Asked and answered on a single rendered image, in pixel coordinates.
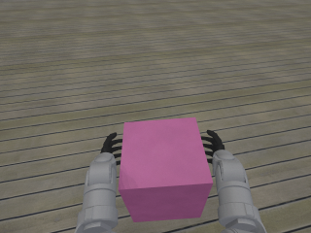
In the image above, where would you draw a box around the right robot hand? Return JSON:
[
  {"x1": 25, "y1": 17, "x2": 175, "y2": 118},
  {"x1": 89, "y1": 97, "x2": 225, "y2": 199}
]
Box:
[{"x1": 201, "y1": 130, "x2": 225, "y2": 164}]

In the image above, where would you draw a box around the robot left forearm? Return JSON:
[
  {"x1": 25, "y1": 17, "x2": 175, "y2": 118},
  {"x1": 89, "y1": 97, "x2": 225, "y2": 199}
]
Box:
[{"x1": 74, "y1": 152, "x2": 119, "y2": 233}]

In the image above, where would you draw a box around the left robot hand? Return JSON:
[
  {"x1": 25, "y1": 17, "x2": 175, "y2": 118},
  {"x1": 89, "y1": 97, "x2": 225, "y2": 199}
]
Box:
[{"x1": 100, "y1": 132, "x2": 122, "y2": 165}]

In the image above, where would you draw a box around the carton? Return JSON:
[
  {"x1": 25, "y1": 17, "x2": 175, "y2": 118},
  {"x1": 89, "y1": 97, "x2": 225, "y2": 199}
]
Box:
[{"x1": 118, "y1": 117, "x2": 213, "y2": 222}]

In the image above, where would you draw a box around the robot right forearm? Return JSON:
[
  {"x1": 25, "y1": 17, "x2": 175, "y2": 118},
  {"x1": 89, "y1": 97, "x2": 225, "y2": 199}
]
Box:
[{"x1": 212, "y1": 150, "x2": 267, "y2": 233}]

